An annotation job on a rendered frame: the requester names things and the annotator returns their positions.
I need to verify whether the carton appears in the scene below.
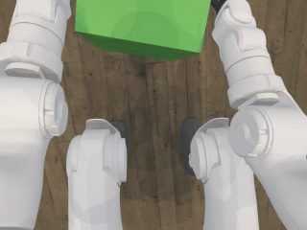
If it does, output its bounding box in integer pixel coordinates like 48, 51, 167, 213
75, 0, 211, 61

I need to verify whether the robot left forearm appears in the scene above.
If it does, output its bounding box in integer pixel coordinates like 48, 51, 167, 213
0, 0, 72, 84

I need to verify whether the right robot upper arm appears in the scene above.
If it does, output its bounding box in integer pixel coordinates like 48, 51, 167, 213
227, 105, 307, 230

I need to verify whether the right robot hand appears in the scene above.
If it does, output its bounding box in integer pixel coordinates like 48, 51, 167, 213
210, 0, 226, 15

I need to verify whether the robot left foot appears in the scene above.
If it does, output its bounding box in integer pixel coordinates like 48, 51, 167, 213
109, 120, 129, 171

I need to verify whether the left robot upper arm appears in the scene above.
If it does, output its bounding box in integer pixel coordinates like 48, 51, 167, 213
0, 75, 68, 230

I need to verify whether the robot right forearm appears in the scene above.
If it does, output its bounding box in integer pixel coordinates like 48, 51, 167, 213
212, 0, 303, 112

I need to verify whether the left robot shin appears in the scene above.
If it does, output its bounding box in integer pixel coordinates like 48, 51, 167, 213
66, 119, 118, 177

